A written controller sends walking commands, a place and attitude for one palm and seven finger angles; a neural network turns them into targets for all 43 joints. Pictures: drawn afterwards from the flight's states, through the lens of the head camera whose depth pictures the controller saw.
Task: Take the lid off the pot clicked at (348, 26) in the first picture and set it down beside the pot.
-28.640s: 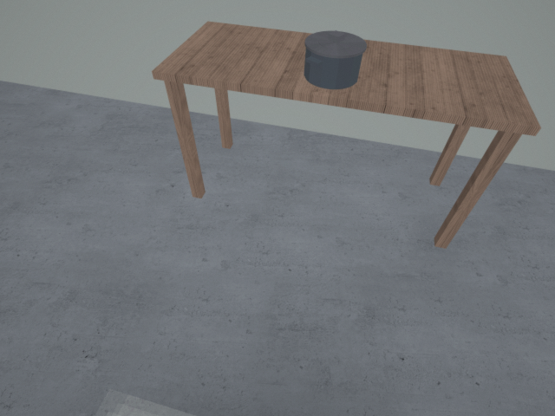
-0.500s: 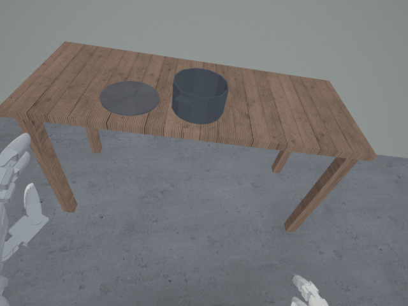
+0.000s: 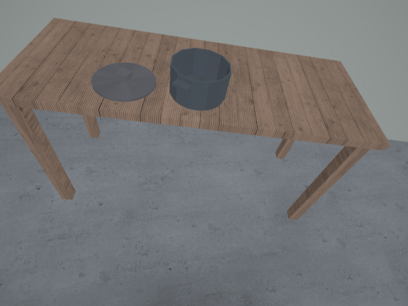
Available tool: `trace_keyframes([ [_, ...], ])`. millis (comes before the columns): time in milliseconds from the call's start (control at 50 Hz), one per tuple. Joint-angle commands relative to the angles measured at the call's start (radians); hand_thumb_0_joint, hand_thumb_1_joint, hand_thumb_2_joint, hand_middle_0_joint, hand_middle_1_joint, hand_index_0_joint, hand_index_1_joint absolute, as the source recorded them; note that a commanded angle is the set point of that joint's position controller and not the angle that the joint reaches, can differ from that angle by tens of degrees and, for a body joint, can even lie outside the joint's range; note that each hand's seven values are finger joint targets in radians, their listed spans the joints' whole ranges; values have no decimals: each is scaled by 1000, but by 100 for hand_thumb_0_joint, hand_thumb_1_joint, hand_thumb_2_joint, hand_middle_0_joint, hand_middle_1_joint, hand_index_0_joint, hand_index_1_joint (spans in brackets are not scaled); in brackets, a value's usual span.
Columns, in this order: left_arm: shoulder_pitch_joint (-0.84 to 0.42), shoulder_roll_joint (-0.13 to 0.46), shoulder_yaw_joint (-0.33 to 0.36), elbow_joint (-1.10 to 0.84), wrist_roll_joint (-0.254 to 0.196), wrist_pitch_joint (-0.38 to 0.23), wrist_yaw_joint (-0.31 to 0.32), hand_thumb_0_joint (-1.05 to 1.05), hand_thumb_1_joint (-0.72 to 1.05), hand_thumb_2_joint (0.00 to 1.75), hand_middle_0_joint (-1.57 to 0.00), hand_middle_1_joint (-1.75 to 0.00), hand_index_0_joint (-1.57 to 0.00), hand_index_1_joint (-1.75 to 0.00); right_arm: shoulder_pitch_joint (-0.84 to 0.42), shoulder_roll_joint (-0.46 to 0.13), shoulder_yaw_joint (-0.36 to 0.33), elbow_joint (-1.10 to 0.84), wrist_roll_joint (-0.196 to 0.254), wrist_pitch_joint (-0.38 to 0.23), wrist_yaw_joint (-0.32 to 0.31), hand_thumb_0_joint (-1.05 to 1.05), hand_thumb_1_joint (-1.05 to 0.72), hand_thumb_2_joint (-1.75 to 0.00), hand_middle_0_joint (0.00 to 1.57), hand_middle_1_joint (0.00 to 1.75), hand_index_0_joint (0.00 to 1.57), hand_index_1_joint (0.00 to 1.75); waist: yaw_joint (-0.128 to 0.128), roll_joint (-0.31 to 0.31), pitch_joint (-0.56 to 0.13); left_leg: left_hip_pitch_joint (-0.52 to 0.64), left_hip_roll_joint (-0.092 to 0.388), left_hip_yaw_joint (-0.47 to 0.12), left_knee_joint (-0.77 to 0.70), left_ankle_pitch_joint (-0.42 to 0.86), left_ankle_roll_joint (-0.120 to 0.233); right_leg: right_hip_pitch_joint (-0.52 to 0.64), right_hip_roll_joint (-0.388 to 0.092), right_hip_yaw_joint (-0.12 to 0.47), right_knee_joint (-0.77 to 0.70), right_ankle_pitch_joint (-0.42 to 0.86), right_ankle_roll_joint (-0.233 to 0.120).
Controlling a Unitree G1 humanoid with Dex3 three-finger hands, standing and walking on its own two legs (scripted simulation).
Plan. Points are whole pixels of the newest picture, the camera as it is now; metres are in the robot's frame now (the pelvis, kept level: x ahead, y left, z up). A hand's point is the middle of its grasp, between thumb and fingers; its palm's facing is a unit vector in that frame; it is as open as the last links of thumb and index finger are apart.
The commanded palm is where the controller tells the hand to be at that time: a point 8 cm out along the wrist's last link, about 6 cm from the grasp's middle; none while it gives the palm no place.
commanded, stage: let the arm hang, fingers relaxed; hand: left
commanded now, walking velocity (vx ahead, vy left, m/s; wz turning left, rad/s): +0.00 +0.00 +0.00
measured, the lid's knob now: (124, 74) +0.79 +0.28 -0.04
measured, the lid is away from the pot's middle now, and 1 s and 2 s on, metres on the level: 0.25 0.25 0.25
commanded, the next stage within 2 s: look to check the result in 0.80 s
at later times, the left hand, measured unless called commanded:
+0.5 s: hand out of the picture +0.06 +0.16 -0.16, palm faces +0.04 -0.98 -0.19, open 7.2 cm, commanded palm none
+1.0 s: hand out of the picture +0.04 +0.16 -0.16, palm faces +0.04 -0.98 -0.18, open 7.3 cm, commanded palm none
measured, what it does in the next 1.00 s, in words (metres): stands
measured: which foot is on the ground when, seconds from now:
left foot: down 0.00-1.00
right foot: down 0.00-1.00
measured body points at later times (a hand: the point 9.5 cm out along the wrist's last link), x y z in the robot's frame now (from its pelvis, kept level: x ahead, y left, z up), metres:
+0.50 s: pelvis +0.04 -0.01 +0.02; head +0.06 +0.00 +0.47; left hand +0.06 +0.22 -0.15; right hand +0.04 -0.24 -0.13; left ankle +0.00 +0.08 -0.72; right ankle -0.02 -0.14 -0.72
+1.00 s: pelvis +0.03 -0.01 +0.02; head +0.06 +0.00 +0.47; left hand +0.04 +0.21 -0.14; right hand +0.03 -0.23 -0.13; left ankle +0.00 +0.08 -0.72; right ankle -0.02 -0.14 -0.72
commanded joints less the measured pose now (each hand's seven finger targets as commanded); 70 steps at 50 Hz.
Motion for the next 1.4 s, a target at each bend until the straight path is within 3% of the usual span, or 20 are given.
trace_keyframes([
  [0,63,85,2,-4,-6,-80,-10,0,90,90,-20,-30,-20,-30,-13,-147,-41,-24,15,-27,-27,0,-90,-90,20,30,20,30,58,353,-176,162,175,-197,-222,525,52,142,-2,22,-281,229,-12],
  [20,82,114,-2,32,-7,-87,-6,0,90,90,-20,-30,-20,-30,-10,-124,-37,-15,24,-26,-24,0,-90,-90,20,30,20,30,55,252,-203,117,129,-151,-176,421,13,231,-37,83,-337,373,-29],
  [40,65,127,-5,46,-6,-91,2,0,90,90,-20,-30,-20,-30,-2,-99,-38,-14,30,-19,-21,0,-90,-90,20,30,20,30,40,102,-173,59,93,-114,-147,288,-16,254,-100,155,-390,438,-54],
  [60,37,131,-11,60,-7,-94,5,0,90,90,-20,-30,-20,-30,19,-88,-38,0,31,-14,-16,0,-90,-90,20,30,20,30,19,41,-138,45,61,-82,-142,141,-33,225,-165,207,-440,410,-91],
  [80,-7,144,-18,69,-7,-91,3,0,90,90,-20,-30,-20,-30,46,-79,-38,25,30,-6,-8,0,-90,-90,20,30,20,30,-1,70,-85,68,36,-83,-159,22,-38,126,-187,223,-488,214,-116],
  [100,-22,124,-17,82,-7,-89,4,0,90,90,-20,-30,-20,-30,49,-64,-40,45,24,4,-10,0,-90,-90,20,30,20,30,-6,40,-34,87,39,-89,-160,55,-35,71,-155,223,-505,166,-113],
  [140,-13,98,-23,120,-7,-85,9,0,90,90,-20,-30,-20,-30,65,-55,-38,79,22,9,-12,0,-90,-90,20,30,20,30,-7,52,33,109,58,-96,-197,135,-25,41,-116,157,-501,213,-89],
  [180,15,70,-28,155,-11,-85,13,0,90,90,-20,-30,-20,-30,80,-62,-37,107,22,1,-18,0,-90,-90,20,30,20,30,6,85,28,131,95,-121,-237,266,-11,85,-76,91,-443,359,-63],
  [220,45,57,-30,184,-14,-87,19,0,90,90,-20,-30,-20,-30,91,-73,-40,128,25,-7,-24,0,-90,-90,20,30,20,30,16,79,-24,164,115,-124,-230,414,-2,153,-65,54,-403,498,-50],
  [320,54,48,-28,215,-16,-86,30,0,90,90,-20,-30,-20,-30,79,-67,-43,163,29,-8,-33,0,-90,-90,20,30,20,30,18,97,-74,239,124,-108,-210,555,-2,189,-67,34,-380,602,-42],
  [360,35,40,-28,220,-13,-82,32,0,90,90,-20,-30,-20,-30,69,-56,-45,177,28,-4,-34,0,-90,-90,20,30,20,30,17,93,-22,224,124,-106,-225,532,-3,170,-65,31,-386,581,-41],
  [480,16,32,-22,237,-13,-76,31,0,90,90,-20,-30,-20,-30,38,-50,-44,196,23,0,-36,0,-90,-90,20,30,20,30,23,138,22,207,124,-114,-259,463,-1,170,-61,32,-405,509,-39],
  [540,5,34,-21,237,-11,-74,30,0,90,90,-20,-30,-20,-30,29,-47,-45,196,23,3,-35,0,-90,-90,20,30,20,30,23,130,39,198,123,-120,-273,415,-1,167,-58,35,-415,478,-39],
  [700,-4,42,-20,242,-13,-80,27,0,90,90,-20,-30,-20,-30,23,-61,-45,199,23,0,-36,0,-90,-90,20,30,20,30,19,127,-14,239,122,-113,-271,448,-4,198,-66,41,-425,521,-38],
  [740,-9,42,-20,243,-12,-80,28,0,90,90,-20,-30,-20,-30,25,-55,-45,203,25,1,-36,0,-90,-90,20,30,20,30,19,122,12,226,122,-114,-276,436,-5,191,-65,38,-431,511,-37],
  [800,1,39,-21,252,-14,-81,27,0,90,90,-20,-30,-20,-30,25,-61,-43,207,24,0,-37,0,-90,-90,20,30,20,30,19,116,-8,246,122,-111,-277,442,-6,196,-66,40,-433,520,-37],
  [840,-8,35,-20,253,-13,-78,28,0,90,90,-20,-30,-20,-30,30,-54,-43,213,25,2,-39,0,-90,-90,20,30,20,30,18,130,30,227,123,-116,-289,433,-4,183,-61,34,-433,494,-36],
  [1000,14,26,-23,275,-14,-81,29,0,90,90,-20,-30,-20,-30,39,-50,-38,232,25,0,-39,0,-90,-90,20,30,20,30,19,121,13,236,121,-118,-296,411,-4,195,-64,38,-446,482,-35],
  [1040,12,23,-24,278,-13,-79,29,0,90,90,-20,-30,-20,-30,40,-45,-39,235,26,2,-39,0,-90,-90,20,30,20,30,19,119,45,222,123,-120,-308,373,-3,176,-61,33,-451,444,-33],
  [1380,40,7,-25,304,-14,-85,32,0,90,90,-20,-30,-20,-30,56,-28,-36,257,27,-2,-41,0,-90,-90,20,30,20,30,20,113,34,227,118,-115,-306,390,-6,184,-66,42,-457,481,-34],
])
